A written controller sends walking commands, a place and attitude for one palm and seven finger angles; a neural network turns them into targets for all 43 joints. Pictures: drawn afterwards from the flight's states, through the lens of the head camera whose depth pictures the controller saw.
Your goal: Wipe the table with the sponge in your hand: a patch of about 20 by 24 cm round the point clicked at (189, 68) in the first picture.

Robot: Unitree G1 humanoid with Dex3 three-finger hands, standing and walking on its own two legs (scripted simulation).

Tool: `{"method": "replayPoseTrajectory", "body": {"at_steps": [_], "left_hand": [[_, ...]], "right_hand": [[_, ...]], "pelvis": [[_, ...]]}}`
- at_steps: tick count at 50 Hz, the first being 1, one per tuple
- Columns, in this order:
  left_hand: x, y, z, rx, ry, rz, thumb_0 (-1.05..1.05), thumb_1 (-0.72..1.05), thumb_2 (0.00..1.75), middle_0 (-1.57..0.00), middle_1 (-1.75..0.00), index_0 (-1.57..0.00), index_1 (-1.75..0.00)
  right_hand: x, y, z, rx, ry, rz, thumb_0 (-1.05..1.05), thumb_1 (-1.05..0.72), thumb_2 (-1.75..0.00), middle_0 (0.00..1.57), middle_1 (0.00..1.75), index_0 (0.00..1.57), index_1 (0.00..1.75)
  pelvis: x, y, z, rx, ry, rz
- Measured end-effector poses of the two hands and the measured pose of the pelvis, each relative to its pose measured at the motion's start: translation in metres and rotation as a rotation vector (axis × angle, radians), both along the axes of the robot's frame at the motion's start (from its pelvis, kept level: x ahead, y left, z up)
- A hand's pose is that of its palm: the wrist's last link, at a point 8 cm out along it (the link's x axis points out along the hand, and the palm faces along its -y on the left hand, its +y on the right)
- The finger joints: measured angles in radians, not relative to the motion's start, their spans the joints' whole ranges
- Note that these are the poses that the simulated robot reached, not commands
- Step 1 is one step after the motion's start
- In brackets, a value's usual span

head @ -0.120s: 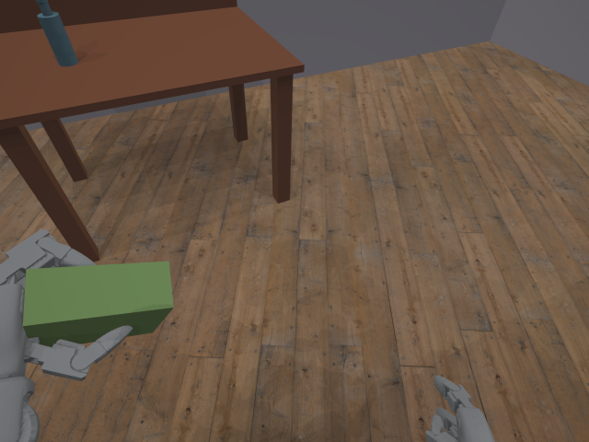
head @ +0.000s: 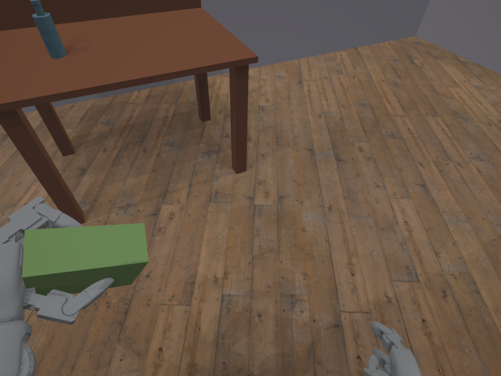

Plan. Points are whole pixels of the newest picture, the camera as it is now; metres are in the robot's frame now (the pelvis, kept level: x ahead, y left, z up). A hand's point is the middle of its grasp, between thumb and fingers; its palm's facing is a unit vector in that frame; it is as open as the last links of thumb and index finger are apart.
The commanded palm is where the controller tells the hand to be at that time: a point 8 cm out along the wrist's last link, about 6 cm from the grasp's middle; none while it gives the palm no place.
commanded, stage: stand and wait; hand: left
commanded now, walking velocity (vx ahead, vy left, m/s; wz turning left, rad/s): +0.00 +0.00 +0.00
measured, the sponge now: (104, 260) +0.22 +0.20 +0.14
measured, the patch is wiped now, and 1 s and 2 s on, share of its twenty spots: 0.00 0.00 0.00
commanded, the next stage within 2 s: look at it before walking up in 0.14 s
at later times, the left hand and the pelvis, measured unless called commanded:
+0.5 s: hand (61, 266) +0.20 +0.24 +0.15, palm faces +0.40 -0.84 -0.38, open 9.4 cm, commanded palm +0.15 +0.28 +0.18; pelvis -0.01 +0.00 +0.00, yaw +1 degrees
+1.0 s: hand (52, 216) +0.27 +0.29 +0.16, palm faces +0.53 -0.76 -0.37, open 9.4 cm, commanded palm +0.21 +0.31 +0.18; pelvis +0.08 +0.01 -0.02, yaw +7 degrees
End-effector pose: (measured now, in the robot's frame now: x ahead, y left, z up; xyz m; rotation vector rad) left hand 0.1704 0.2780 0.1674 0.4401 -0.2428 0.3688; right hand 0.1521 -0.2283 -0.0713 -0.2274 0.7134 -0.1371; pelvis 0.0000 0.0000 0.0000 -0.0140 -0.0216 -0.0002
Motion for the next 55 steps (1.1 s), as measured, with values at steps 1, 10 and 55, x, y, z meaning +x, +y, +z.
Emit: {"method": "replayPoseTrajectory", "body": {"at_steps": [1, 10, 55], "left_hand": [[0.0, 0.0, 0.0, -0.001, 0.001, -0.001, 0.0, -0.43, 1.01, -0.81, -1.37, -0.81, -1.37], [-0.004, -0.002, 0.003, 0.014, -0.005, -0.005, 0.0, -0.43, 1.01, -0.81, -1.37, -0.81, -1.37], [0.089, 0.034, 0.021, 0.083, -0.071, 0.101, 0.0, -0.43, 1.01, -0.81, -1.37, -0.81, -1.37]], "right_hand": [[-0.001, 0.0, 0.0, 0.0, 0.001, -0.001, 0.01, -0.9, -0.9, 0.2, 0.3, 0.2, 0.3], [-0.008, -0.001, -0.002, 0.005, 0.008, -0.002, 0.01, -0.9, -0.9, 0.2, 0.3, 0.2, 0.3], [0.147, 0.054, -0.004, 0.054, 0.006, 0.132, 0.01, -0.9, -0.9, 0.2, 0.3, 0.2, 0.3]], "pelvis": [[0.0, 0.0, 0.0, 0.0, 0.0, 0.001], [-0.004, -0.001, 0.0, 0.001, -0.002, 0.001], [0.113, 0.012, -0.002, -0.002, 0.025, 0.122]]}}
